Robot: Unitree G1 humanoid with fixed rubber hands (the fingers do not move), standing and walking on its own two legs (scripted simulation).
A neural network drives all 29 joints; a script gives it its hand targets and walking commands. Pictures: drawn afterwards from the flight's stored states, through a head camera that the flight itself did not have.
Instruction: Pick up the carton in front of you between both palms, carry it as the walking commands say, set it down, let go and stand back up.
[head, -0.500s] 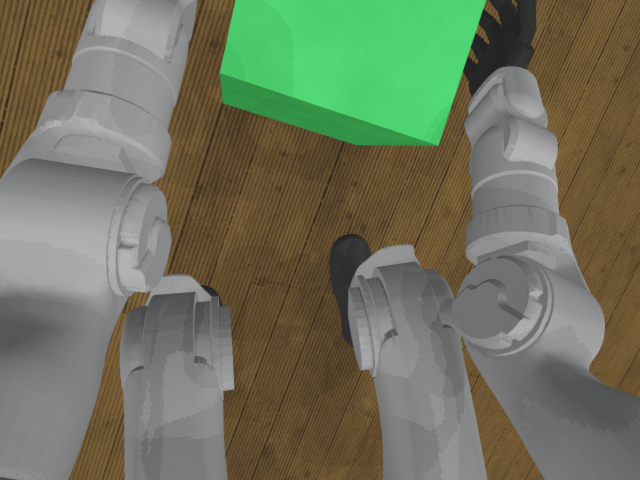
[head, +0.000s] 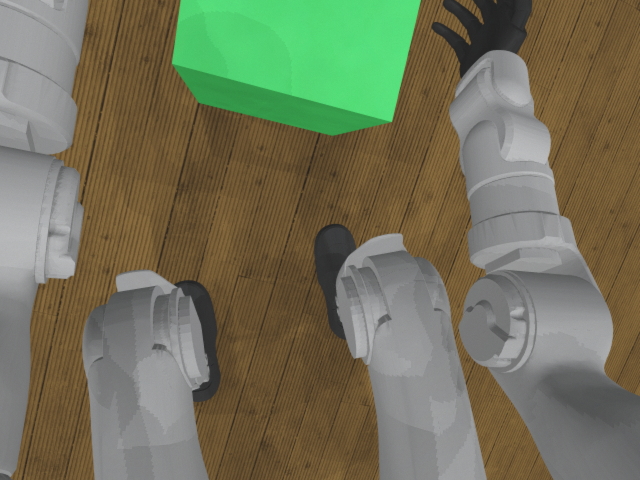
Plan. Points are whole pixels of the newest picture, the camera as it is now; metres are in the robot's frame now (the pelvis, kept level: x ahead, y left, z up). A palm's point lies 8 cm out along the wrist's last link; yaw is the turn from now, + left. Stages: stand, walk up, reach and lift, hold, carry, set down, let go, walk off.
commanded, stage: set down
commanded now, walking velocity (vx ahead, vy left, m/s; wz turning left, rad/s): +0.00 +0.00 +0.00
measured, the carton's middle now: (292, 25) +0.57 -0.06 -0.28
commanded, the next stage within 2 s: let go in 0.78 s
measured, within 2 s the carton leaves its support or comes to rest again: neither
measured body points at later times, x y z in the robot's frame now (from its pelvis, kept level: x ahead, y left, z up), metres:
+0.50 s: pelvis +0.02 +0.00 +0.12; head +0.37 +0.02 +0.42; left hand +0.64 +0.12 +0.01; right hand +0.50 -0.24 +0.02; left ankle +0.09 +0.12 -0.37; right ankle +0.15 -0.13 -0.37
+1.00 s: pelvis +0.05 +0.00 +0.25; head +0.35 +0.02 +0.58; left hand +0.60 +0.14 +0.14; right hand +0.48 -0.23 +0.14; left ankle +0.09 +0.13 -0.37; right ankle +0.15 -0.13 -0.37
